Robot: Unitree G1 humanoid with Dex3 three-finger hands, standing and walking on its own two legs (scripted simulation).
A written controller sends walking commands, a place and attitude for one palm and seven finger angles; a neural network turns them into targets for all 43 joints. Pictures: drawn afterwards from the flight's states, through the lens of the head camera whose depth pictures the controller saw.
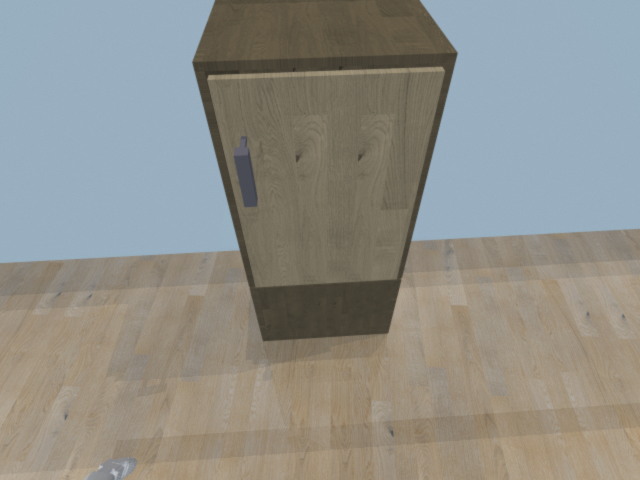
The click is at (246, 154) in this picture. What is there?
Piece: cupboard door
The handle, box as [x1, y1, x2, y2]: [234, 136, 257, 206]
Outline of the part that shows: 241,136 240,146 235,148 234,150 234,159 244,206 256,206 257,197 248,147 245,146 246,137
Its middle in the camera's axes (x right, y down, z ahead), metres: -0.14 -0.13 +0.74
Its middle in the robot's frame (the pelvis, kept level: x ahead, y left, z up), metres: +0.64 +0.18 +0.01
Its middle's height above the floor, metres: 0.78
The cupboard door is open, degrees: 0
